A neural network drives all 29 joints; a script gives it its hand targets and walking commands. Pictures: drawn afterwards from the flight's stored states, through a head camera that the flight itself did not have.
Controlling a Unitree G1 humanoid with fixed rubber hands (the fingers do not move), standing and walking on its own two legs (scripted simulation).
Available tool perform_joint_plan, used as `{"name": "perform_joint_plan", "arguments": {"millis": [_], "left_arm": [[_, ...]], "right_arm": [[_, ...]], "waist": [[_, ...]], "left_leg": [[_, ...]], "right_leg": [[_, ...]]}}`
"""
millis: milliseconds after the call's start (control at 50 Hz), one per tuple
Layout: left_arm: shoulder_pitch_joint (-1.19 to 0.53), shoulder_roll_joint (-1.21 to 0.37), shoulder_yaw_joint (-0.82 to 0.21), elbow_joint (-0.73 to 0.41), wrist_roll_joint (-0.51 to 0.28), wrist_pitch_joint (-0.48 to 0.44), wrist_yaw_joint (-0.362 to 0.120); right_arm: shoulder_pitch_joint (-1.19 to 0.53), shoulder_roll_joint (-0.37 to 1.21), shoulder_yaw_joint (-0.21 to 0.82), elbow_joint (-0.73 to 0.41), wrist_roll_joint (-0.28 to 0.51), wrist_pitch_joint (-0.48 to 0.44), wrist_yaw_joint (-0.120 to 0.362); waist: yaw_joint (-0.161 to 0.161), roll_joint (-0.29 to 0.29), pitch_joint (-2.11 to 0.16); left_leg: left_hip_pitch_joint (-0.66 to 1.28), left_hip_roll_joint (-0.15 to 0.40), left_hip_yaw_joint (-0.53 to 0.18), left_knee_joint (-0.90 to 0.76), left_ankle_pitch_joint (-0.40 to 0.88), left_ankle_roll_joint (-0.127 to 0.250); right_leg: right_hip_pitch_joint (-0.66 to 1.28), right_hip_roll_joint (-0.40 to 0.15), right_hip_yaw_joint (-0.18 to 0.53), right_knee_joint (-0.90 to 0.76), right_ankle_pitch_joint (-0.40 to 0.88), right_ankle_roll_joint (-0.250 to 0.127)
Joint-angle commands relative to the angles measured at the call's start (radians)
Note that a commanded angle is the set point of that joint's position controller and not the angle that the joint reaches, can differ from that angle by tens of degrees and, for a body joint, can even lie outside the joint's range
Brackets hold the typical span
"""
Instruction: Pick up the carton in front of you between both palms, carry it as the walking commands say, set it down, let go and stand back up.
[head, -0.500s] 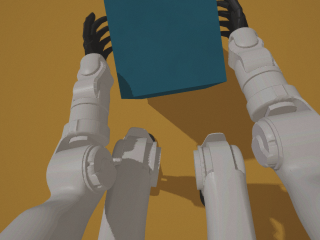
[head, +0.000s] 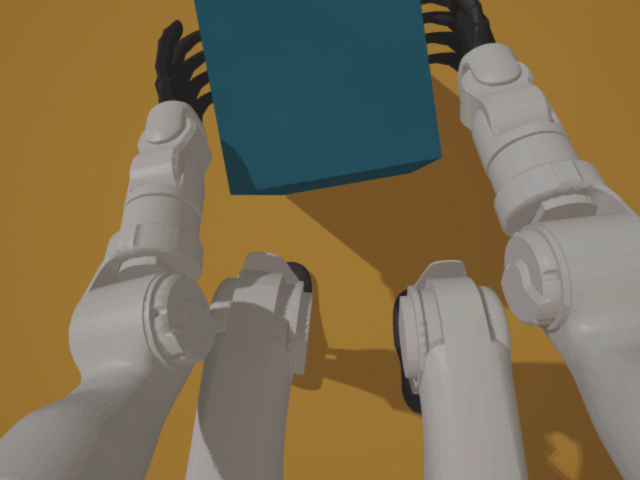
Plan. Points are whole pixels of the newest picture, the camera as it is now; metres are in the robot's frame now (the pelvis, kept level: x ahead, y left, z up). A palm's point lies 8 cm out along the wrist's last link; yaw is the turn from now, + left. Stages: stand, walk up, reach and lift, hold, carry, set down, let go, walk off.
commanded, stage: set down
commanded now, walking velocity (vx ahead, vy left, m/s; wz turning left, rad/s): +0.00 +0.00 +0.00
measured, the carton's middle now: (328, 103) +0.50 +0.04 -0.25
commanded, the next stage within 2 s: let go in 1.46 s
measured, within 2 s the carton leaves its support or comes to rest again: neither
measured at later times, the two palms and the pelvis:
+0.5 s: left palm (157, 114) +0.48 +0.23 -0.17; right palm (514, 39) +0.54 -0.16 -0.17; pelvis -0.01 +0.01 +0.00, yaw +0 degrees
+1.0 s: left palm (46, 75) +0.48 +0.22 +0.00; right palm out of the picture +0.55 -0.17 +0.00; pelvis +0.01 +0.01 +0.11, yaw -1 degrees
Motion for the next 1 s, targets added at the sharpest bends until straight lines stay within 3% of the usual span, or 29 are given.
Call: {"name": "perform_joint_plan", "arguments": {"millis": [0, 80, 100, 140, 160, 180, 240, 320, 460, 540, 600, 680, 780, 980], "left_arm": [[-0.417, -0.595, -0.226, 0.013, -0.011, 0.014, -0.174], [-0.368, -0.479, -0.171, 0.037, -0.002, -0.006, -0.145], [-0.330, -0.393, -0.139, 0.050, -0.003, -0.018, -0.125], [-0.181, -0.057, -0.055, 0.073, -0.017, -0.054, -0.047], [-0.124, 0.110, -0.054, 0.070, -0.049, -0.077, -0.002], [-0.130, 0.167, -0.077, 0.071, -0.087, -0.095, 0.027], [-0.176, 0.202, -0.150, 0.065, -0.179, -0.129, 0.056], [-0.214, 0.191, -0.248, 0.030, -0.270, -0.147, 0.046], [-0.129, 0.213, -0.324, -0.089, -0.370, -0.131, 0.082], [-0.060, 0.232, -0.314, -0.258, -0.344, -0.088, 0.117], [-0.015, 0.215, -0.281, -0.349, -0.288, -0.043, 0.138], [0.010, 0.145, -0.260, -0.343, -0.233, -0.012, 0.131], [0.024, 0.098, -0.262, -0.331, -0.216, -0.009, 0.113], [0.106, 0.110, -0.231, -0.423, -0.193, 0.011, 0.106]], "right_arm": [[-0.351, 0.565, 0.111, -0.079, 0.011, -0.032, 0.148], [-0.345, 0.426, 0.096, -0.077, 0.006, -0.043, 0.121], [-0.331, 0.337, 0.086, -0.079, 0.010, -0.049, 0.102], [-0.250, -0.003, 0.044, -0.084, 0.028, -0.069, 0.028], [-0.220, -0.181, 0.041, -0.102, 0.052, -0.081, -0.016], [-0.231, -0.229, 0.057, -0.100, 0.082, -0.085, -0.040], [-0.259, -0.224, 0.138, -0.096, 0.180, -0.098, -0.044], [-0.303, -0.201, 0.217, -0.157, 0.274, -0.112, -0.023], [-0.249, -0.284, 0.207, -0.243, 0.294, -0.093, -0.035], [-0.207, -0.303, 0.152, -0.355, 0.267, -0.054, -0.045], [-0.164, -0.300, 0.106, -0.373, 0.244, -0.016, -0.039], [-0.101, -0.276, 0.054, -0.293, 0.218, -0.003, -0.008], [-0.065, -0.270, 0.030, -0.229, 0.194, -0.020, 0.023], [-0.064, -0.278, 0.023, -0.358, 0.166, -0.001, 0.042]], "waist": [[-0.025, -0.112, -0.724], [-0.018, -0.116, -0.733], [-0.014, -0.116, -0.741], [-0.001, -0.111, -0.771], [0.004, -0.109, -0.793], [0.011, -0.120, -0.814], [0.029, -0.155, -0.851], [0.045, -0.173, -0.921], [0.031, -0.188, -1.214], [0.033, -0.183, -1.415], [0.045, -0.164, -1.381], [0.033, -0.114, -1.151], [0.022, -0.078, -1.109], [0.052, -0.174, -1.346]], "left_leg": [[0.337, -0.030, 0.062, -0.075, 0.209, 0.048], [0.360, -0.015, 0.077, -0.070, 0.208, 0.030], [0.373, -0.007, 0.082, -0.069, 0.211, 0.024], [0.413, 0.015, 0.092, -0.074, 0.223, 0.010], [0.429, 0.027, 0.090, -0.078, 0.229, 0.008], [0.429, 0.035, 0.087, -0.080, 0.238, 0.011], [0.410, 0.053, 0.077, -0.077, 0.271, 0.019], [0.424, 0.068, 0.067, -0.069, 0.332, 0.027], [0.614, 0.056, 0.071, -0.104, 0.389, 0.026], [0.772, 0.028, 0.091, -0.158, 0.399, 0.028], [0.788, 0.015, 0.104, -0.226, 0.347, 0.030], [0.718, 0.018, 0.095, -0.303, 0.263, 0.028], [0.747, 0.023, 0.078, -0.383, 0.264, 0.021], [0.864, 0.011, 0.096, -0.549, 0.360, 0.020]], "right_leg": [[0.274, -0.011, 0.048, -0.259, 0.245, -0.029], [0.320, -0.027, 0.050, -0.259, 0.251, -0.014], [0.339, -0.035, 0.049, -0.259, 0.254, -0.007], [0.381, -0.061, 0.049, -0.261, 0.255, 0.007], [0.397, -0.072, 0.054, -0.268, 0.249, 0.012], [0.409, -0.081, 0.065, -0.269, 0.250, 0.015], [0.428, -0.098, 0.088, -0.259, 0.273, 0.014], [0.480, -0.114, 0.092, -0.234, 0.323, 0.014], [0.671, -0.105, 0.041, -0.220, 0.357, 0.011], [0.755, -0.081, 0.005, -0.267, 0.342, 0.004], [0.721, -0.069, -0.007, -0.327, 0.284, -0.002], [0.550, -0.069, -0.009, -0.406, 0.201, -0.007], [0.497, -0.065, -0.013, -0.485, 0.197, -0.012], [0.791, -0.046, -0.025, -0.645, 0.316, 0.009]]}}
